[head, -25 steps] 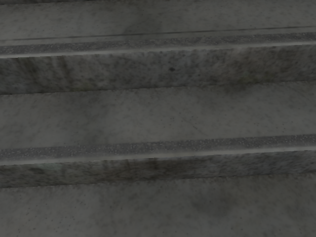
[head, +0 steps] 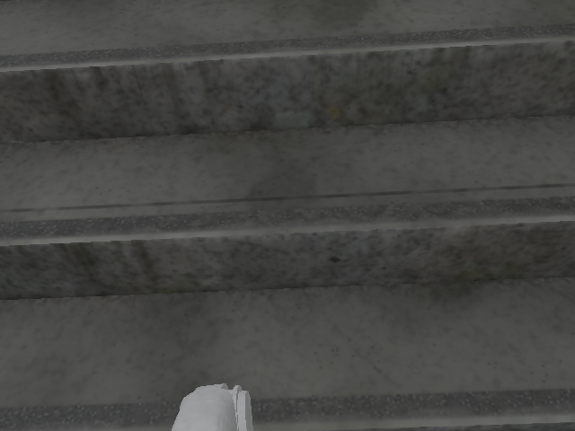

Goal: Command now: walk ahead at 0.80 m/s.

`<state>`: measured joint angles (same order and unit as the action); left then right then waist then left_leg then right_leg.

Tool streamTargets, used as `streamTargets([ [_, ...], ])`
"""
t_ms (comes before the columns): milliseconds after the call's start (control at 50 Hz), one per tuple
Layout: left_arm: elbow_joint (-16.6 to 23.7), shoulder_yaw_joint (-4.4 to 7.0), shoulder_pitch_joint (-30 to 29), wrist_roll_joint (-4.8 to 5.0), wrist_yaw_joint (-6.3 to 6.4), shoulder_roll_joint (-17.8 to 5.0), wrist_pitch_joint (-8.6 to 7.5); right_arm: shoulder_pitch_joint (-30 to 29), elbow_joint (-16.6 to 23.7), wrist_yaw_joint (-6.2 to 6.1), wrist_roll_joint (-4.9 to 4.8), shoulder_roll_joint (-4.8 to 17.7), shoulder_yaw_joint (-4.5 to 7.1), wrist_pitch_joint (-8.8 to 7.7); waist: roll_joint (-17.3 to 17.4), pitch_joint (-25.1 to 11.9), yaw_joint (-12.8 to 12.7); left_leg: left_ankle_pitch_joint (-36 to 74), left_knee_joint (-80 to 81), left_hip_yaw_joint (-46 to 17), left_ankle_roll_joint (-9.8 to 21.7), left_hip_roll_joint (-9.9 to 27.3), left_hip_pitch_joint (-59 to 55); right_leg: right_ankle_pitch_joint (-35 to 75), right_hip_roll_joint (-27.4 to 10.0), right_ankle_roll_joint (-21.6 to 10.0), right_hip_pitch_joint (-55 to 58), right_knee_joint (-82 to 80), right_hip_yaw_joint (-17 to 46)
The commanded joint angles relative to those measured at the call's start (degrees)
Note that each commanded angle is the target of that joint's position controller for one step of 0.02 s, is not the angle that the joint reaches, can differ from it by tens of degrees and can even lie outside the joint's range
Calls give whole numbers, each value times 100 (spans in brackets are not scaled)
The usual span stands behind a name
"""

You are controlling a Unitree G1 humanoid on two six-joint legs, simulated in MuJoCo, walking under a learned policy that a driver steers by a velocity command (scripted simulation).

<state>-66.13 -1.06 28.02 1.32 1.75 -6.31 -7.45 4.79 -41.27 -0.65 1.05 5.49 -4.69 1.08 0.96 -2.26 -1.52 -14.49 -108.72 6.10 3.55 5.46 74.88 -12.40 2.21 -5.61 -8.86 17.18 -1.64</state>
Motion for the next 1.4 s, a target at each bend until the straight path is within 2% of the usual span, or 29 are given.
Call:
streamTargets([
  [20,-123,285,972,-17,156,-908,37,-1339,929,-2,13,303,87,-92,-717,405,-257,-891,812,73,201,180,585,-1011,-1639,-858,1393,-2014,1458],
  [60,239,160,147,123,100,-492,92,-900,663,78,-155,130,-11,-157,-650,157,243,-1206,2824,534,679,-131,-2283,1706,-1347,-876,139,-2162,183],
  [120,554,259,306,-28,-48,-1297,21,1162,110,75,-117,585,293,-224,-1150,-1206,1188,-2407,3868,849,781,-1196,-5033,9490,-1920,-1137,620,977,-48],
  [160,1251,409,-471,16,-328,-1271,-118,2551,-333,-105,198,1569,715,-266,467,-1591,1602,-5392,7190,-4196,1596,436,-6656,6475,-736,-583,-2204,4610,30],
  [180,1617,507,-1379,-369,-460,-1101,-163,2318,-526,-182,56,1917,892,-178,1592,-1110,1519,-6634,9761,-7070,1694,860,-6547,1488,159,-577,-3705,6922,617],
  [240,2869,240,-2114,-555,-427,-31,-127,950,-969,-55,45,732,699,-448,-206,289,150,-3764,9048,-4588,963,1082,-4724,1283,-10,-482,-5268,10673,1320],
  [300,2849,-57,-1419,-361,-209,632,291,1435,-1828,132,97,34,532,-722,-219,817,-461,-1969,8835,-2279,295,562,-4442,688,-129,-528,-6142,11087,1390],
  [480,4016,-200,-4182,-189,-86,299,471,2854,-2236,49,-113,646,552,-986,-158,1003,296,-839,10629,-1155,496,366,-5833,-516,-632,-344,-7115,9290,-458],
  [520,4113,-232,-4343,-196,-258,203,528,3103,-2133,-144,-225,860,642,-931,87,568,523,1774,11568,-814,647,512,-6285,-537,-795,-450,-5473,7453,-1036],
  [560,3553,-158,-3080,-21,-278,116,468,2821,-1669,-213,-462,1237,668,-992,440,-882,-73,8549,10012,-50,855,502,-6220,-949,89,-556,-2105,5943,-1588],
  [600,3200,202,-1245,-121,-159,-688,591,2148,-1296,-88,-287,2050,955,-1070,1341,-1949,-1179,10919,7358,-324,987,1045,-7653,-2177,389,-571,-1290,4957,-1019],
  [620,2944,399,-788,-318,-150,-1135,550,1690,-1032,27,-248,1932,1007,-1124,1144,-2219,-1354,9764,5786,-346,822,772,-7202,-2185,175,-670,-473,4081,-320],
  [660,2171,773,-404,-326,-75,-1753,589,910,-136,300,-87,1020,1004,-1252,-1105,-1932,-937,1867,1284,-1161,525,-1191,-3361,-5199,-1625,-1159,574,-174,5758],
  [680,2108,719,-1132,-222,-110,-1367,479,803,307,314,213,493,883,-1303,-531,-1393,-444,1877,-478,-1829,574,-971,-2386,-4779,-1768,-892,249,-206,5540],
  [760,729,326,-778,-405,-188,43,131,557,890,170,171,-865,268,-863,360,462,581,1030,-2523,-1776,849,-661,-470,-1739,-1456,-458,-1590,350,2263],
  [820,648,254,-932,-382,-350,-253,-71,-337,1288,-72,-199,-599,194,-557,-292,1118,628,-373,-2841,-1272,735,-884,72,-892,-1385,-366,-2408,-673,1078],
  [900,297,164,-125,-57,-277,-594,-153,-1815,1982,-207,-214,-367,1,-433,208,1258,510,-614,-205,29,612,-351,-593,-92,-959,-207,-2600,-1947,84],
  [940,740,117,-199,404,-47,-749,-184,-780,1355,14,-310,24,47,-488,352,-385,723,425,2316,1047,582,-758,-5498,5087,-782,-534,-3255,-1994,-394],
  [1000,1335,747,-549,165,18,-2616,-270,1147,876,8,-148,804,490,-360,-1235,-2135,1705,-1371,4122,656,562,-1135,-5504,10782,-1593,-775,784,1460,-156],
  [1040,1987,786,-1343,-66,-288,-1776,-387,1407,459,47,-6,1612,821,-474,-519,-1865,1523,-1998,6754,-1588,789,-848,-6204,6990,-834,-595,-242,5000,310],
  [1060,2420,744,-835,-79,-419,-773,-413,1265,91,-17,83,1932,1043,-443,1469,-1831,862,-1598,8773,-5564,1554,729,-7377,1427,753,-118,-3168,8181,1071],
  [1080,2828,528,-974,-407,-396,-209,-382,861,31,31,41,1458,1015,-472,154,-1545,488,-2636,9164,-5940,1336,1083,-7074,1168,510,-226,-4428,10351,1690],
  [1160,3555,-103,-2119,-410,-204,918,-8,1616,-1474,131,155,135,660,-791,-134,755,-9,-666,8822,-2384,656,517,-5871,5,238,-659,-7060,12329,1280],
  [1260,4457,-323,-3649,-159,143,504,288,1801,-1978,202,-137,553,525,-1005,-303,1601,-393,2378,10467,-512,143,151,-4187,-1586,-98,-350,-6356,9506,-35],
  [1320,3684,-187,-2015,110,43,-102,314,1997,-1470,-98,-642,1578,696,-1156,-48,-1014,-712,8690,10004,-253,711,-6,-3774,124,454,-94,45,6132,-1412],
  [1340,4608,-338,-2569,-228,-483,-339,1079,1859,-1926,971,356,2807,878,-891,1978,-2056,-1956,12363,9143,-1137,1204,1012,-3957,489,880,90,196,5251,-134],
  [1360,3658,-19,-1027,-194,-583,-1061,1236,102,-1170,1096,166,3161,1195,-892,702,-1685,-2430,12632,7363,-924,804,776,-5215,887,812,-111,32,2308,-133],
  [1380,2209,65,1877,-275,-410,-1380,1540,1297,-1378,1365,971,2082,965,-762,-1147,-4244,-1971,8015,4511,-1179,205,611,-4706,5376,-611,-1569,3169,2326,1918],
  [1400,2104,218,2256,-653,-564,-1773,1538,2164,-1613,1273,240,2082,1222,-632,-1847,-4027,-1694,624,803,-1729,-168,-1579,-3915,8775,-1929,-3054,2956,1321,4767],
])
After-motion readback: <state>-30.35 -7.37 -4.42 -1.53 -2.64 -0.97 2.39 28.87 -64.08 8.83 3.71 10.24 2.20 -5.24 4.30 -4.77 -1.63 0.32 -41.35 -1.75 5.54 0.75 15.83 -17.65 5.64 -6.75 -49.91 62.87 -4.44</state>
